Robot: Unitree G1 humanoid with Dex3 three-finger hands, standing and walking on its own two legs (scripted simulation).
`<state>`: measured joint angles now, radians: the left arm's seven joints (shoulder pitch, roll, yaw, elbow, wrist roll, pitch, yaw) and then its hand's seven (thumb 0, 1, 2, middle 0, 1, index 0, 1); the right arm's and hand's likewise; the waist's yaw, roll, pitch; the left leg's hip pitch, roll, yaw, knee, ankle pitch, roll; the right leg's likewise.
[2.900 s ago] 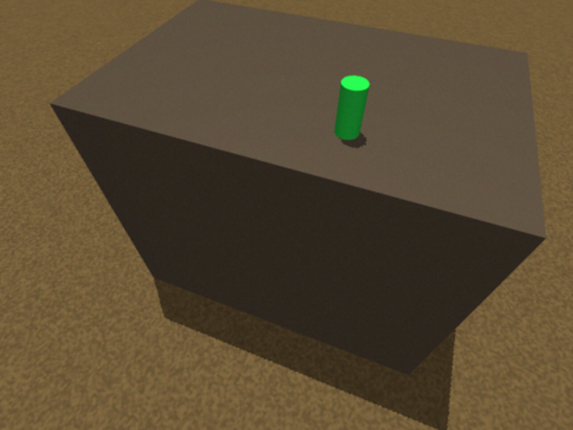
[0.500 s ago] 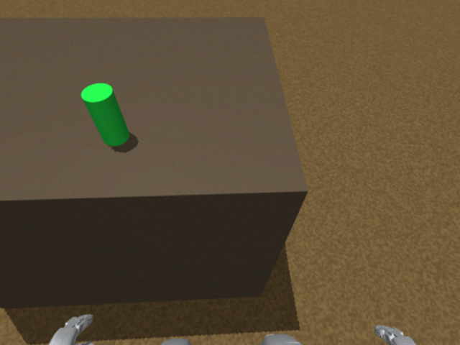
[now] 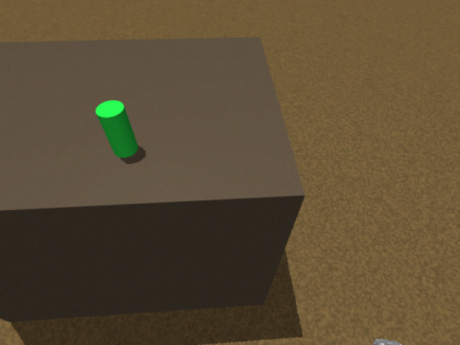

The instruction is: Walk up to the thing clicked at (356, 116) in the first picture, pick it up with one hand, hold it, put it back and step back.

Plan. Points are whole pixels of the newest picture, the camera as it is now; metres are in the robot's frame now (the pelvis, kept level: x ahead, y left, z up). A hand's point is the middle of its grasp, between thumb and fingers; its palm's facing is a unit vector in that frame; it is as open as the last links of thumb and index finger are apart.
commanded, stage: walk up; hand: left
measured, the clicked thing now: (118, 130) +0.50 +0.24 +0.08
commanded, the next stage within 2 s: stand in 0.60 s
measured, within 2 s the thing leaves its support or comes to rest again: neither
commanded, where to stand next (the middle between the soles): +0.06 +0.01 m, yaw +2 degrees
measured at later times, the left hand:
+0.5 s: hand out of the picture +0.09 +0.25 -0.16, palm faces -0.04 -0.94 -0.33, open 7.4 cm
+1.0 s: hand out of the picture +0.11 +0.25 -0.15, palm faces -0.04 -0.94 -0.35, open 7.4 cm
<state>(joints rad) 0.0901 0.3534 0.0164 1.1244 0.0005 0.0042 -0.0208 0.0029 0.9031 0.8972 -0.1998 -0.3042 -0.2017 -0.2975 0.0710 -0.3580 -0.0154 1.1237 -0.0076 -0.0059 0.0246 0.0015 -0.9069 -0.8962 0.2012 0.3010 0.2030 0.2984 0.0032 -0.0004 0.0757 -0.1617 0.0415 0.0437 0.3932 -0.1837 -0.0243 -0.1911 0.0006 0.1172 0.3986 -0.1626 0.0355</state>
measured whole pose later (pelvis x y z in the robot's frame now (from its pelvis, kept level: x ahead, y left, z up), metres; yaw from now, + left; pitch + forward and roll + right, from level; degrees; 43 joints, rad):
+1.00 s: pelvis +0.03 +0.00 +0.00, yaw +1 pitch -2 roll +0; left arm 0.10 0.36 0.00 1.11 0.01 -0.01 -0.01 0.00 0.90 0.90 -0.20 -0.30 -0.20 -0.30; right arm 0.11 -0.35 -0.02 1.14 -0.01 -0.01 0.02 0.00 -0.91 -0.90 0.20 0.30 0.20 0.30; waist -0.02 0.00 0.06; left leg -0.12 0.04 0.04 0.34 -0.19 -0.03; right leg -0.15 -0.01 0.11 0.36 -0.18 0.03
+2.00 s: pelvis +0.03 +0.00 +0.00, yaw +2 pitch -1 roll +0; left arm 0.12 0.36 -0.01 1.11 0.01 -0.01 -0.01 0.00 0.90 0.90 -0.20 -0.30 -0.20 -0.30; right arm 0.11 -0.35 -0.02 1.13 -0.01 -0.01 0.02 0.00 -0.91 -0.90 0.20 0.30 0.20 0.30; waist -0.01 0.00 0.06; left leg -0.11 0.03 0.02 0.34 -0.20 -0.03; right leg -0.14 -0.01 0.09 0.35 -0.19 0.03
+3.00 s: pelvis +0.02 +0.00 +0.00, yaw +3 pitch -1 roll +0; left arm 0.12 0.33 0.00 0.97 -0.06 -0.05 0.02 0.01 0.83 0.83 -0.16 -0.24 -0.16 -0.24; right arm 0.13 -0.34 -0.01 0.98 0.07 -0.07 -0.02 0.01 -0.84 -0.83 0.15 0.24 0.16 0.24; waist -0.02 0.00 0.09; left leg -0.18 0.03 0.00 0.41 -0.21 -0.03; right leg -0.19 -0.01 0.07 0.41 -0.20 0.03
